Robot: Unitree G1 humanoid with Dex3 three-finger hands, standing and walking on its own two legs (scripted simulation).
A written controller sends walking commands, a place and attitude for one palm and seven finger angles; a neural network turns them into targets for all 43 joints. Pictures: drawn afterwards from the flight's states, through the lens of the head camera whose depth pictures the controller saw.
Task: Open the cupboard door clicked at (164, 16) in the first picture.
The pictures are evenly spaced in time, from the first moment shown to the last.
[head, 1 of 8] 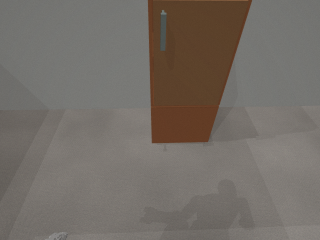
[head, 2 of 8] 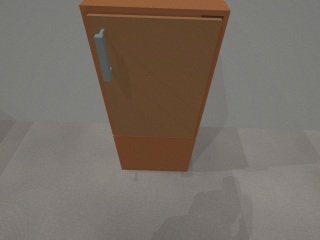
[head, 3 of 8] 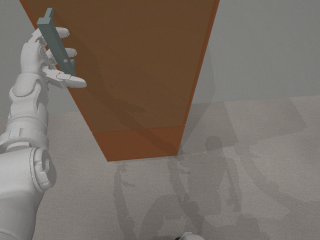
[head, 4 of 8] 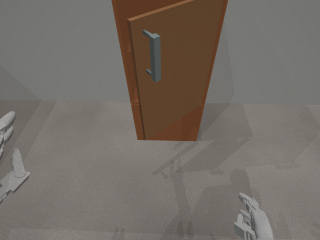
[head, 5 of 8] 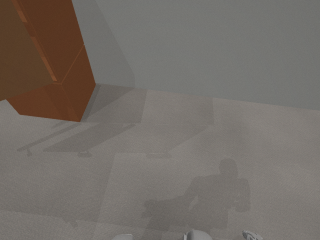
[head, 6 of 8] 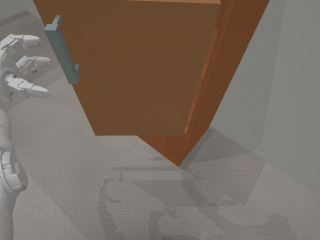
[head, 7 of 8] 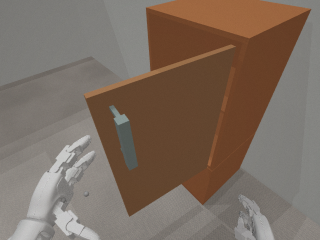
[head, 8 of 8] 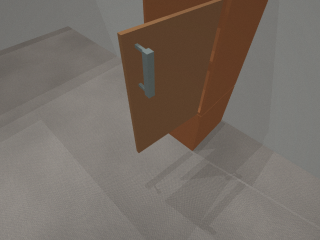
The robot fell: no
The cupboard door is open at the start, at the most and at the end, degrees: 0 84 82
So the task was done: yes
